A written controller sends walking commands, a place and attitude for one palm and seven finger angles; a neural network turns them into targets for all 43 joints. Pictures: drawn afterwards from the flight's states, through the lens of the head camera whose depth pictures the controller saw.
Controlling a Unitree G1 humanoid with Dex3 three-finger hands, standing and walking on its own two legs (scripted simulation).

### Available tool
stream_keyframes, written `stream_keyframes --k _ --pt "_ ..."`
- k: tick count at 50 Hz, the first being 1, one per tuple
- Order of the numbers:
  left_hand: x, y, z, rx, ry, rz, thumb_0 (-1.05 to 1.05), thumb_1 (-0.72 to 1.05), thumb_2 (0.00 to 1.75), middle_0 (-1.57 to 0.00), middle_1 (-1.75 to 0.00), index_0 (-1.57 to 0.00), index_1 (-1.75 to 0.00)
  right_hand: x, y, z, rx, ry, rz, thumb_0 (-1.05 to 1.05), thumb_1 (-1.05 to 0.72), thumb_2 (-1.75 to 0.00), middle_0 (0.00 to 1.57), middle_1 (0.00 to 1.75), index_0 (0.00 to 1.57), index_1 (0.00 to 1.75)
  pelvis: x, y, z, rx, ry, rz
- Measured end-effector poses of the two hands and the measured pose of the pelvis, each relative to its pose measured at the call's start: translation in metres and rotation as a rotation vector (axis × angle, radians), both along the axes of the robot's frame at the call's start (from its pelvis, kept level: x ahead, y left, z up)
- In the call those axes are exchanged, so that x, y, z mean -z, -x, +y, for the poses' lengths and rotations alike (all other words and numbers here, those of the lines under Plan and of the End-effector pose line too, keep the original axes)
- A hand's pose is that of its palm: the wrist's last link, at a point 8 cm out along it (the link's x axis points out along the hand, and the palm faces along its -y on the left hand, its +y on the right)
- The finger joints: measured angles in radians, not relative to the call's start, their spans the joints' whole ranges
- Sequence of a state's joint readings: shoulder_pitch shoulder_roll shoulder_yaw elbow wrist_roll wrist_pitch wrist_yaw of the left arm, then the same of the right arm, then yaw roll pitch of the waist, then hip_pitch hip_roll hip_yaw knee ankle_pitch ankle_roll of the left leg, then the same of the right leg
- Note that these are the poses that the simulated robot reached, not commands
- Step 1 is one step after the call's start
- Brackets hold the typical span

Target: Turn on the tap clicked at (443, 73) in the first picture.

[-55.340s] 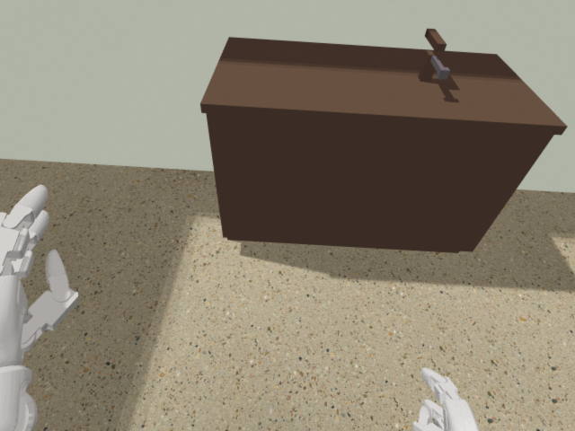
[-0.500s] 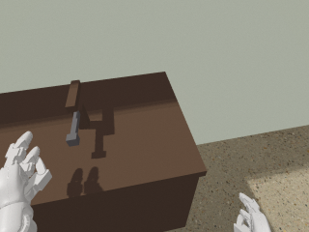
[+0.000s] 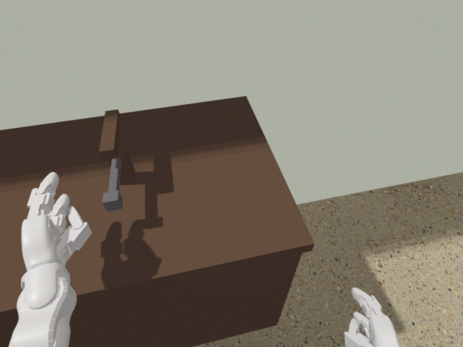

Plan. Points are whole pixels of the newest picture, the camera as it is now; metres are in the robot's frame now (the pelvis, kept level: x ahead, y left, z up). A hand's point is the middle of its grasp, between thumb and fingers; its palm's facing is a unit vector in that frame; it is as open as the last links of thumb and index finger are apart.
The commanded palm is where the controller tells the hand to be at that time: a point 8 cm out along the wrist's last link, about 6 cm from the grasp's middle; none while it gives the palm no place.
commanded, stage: reach beside the lever's end, fingers flat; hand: left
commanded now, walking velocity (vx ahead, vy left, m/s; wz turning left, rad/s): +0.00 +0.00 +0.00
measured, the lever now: (113, 200) +0.35 +0.26 +0.05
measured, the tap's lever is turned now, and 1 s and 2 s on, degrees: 0 0 6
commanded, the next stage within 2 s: push the lever round in 1.06 s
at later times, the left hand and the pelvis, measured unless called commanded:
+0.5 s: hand (85, 221) +0.29 +0.28 +0.07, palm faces +0.50 -0.86 -0.09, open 7.8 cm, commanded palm +0.26 +0.32 +0.06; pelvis +0.00 +0.01 +0.00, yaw +0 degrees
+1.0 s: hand (87, 214) +0.32 +0.30 +0.05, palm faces +0.52 -0.85 -0.09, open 7.8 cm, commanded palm +0.28 +0.33 +0.05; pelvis +0.00 +0.01 -0.01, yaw -1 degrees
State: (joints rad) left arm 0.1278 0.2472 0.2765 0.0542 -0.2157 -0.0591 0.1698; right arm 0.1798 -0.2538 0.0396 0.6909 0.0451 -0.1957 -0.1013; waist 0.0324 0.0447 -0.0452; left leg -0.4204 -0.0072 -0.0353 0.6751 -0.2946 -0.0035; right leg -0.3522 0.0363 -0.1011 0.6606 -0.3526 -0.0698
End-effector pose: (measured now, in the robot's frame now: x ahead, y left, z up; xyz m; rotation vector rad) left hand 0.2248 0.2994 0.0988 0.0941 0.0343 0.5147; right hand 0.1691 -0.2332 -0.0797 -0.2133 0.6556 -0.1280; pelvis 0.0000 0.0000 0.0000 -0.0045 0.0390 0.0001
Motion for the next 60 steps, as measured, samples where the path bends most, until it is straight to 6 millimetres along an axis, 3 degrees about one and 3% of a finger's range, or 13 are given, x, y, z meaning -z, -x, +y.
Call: stream_keyframes --k 8,25,31,39,47,52,60 --pt "0.012 -0.010 0.000 0.004 0.010 0.008 0.01 0.89 0.90 -0.17 -0.21 -0.18 -0.21 0.002 0.007 -0.002 0.019 0.015 0.036 0.02 -0.90 -0.90 0.20 0.30 0.20 0.30 0.000 -0.002 0.005 0.007 0.000 0.013" --pt "0.024 -0.024 0.021 -0.013 0.010 -0.008 0.01 0.89 0.90 -0.15 -0.16 -0.16 -0.16 0.014 0.019 -0.001 0.041 0.024 0.108 0.02 -0.90 -0.90 0.20 0.30 0.20 0.30 0.005 0.001 0.011 0.004 0.009 0.041" --pt "0.035 -0.035 0.026 -0.028 0.018 0.005 0.01 0.89 0.90 -0.15 -0.15 -0.16 -0.15 0.018 0.027 -0.002 0.048 0.036 0.140 0.02 -0.90 -0.90 0.20 0.30 0.20 0.30 0.007 0.004 0.011 0.004 0.011 0.058" --pt "0.034 -0.053 0.027 -0.008 0.002 -0.021 0.01 0.89 0.90 -0.15 -0.15 -0.16 -0.15 0.025 0.043 -0.007 0.072 0.046 0.192 0.01 -0.90 -0.90 0.20 0.30 0.20 0.30 0.011 0.005 0.013 0.009 0.016 0.080" --pt "0.045 -0.054 0.035 -0.022 0.026 0.028 0.01 0.89 0.90 -0.15 -0.15 -0.16 -0.15 0.026 0.055 -0.010 0.105 0.045 0.229 0.01 -0.90 -0.90 0.20 0.30 0.20 0.30 0.010 0.001 0.014 0.020 0.015 0.089" --pt "0.045 -0.051 0.040 -0.043 0.010 -0.002 0.01 0.89 0.90 -0.15 -0.15 -0.16 -0.15 0.028 0.055 -0.010 0.096 0.057 0.246 0.01 -0.90 -0.90 0.20 0.30 0.20 0.30 0.012 0.000 0.016 0.016 0.020 0.094" --pt "0.044 -0.058 0.027 0.014 0.013 -0.015 0.01 0.90 0.90 -0.15 -0.15 -0.16 -0.15 0.028 0.045 -0.003 0.086 0.049 0.229 0.01 -0.91 -0.90 0.20 0.30 0.20 0.30 0.012 -0.001 0.019 0.012 0.022 0.098"
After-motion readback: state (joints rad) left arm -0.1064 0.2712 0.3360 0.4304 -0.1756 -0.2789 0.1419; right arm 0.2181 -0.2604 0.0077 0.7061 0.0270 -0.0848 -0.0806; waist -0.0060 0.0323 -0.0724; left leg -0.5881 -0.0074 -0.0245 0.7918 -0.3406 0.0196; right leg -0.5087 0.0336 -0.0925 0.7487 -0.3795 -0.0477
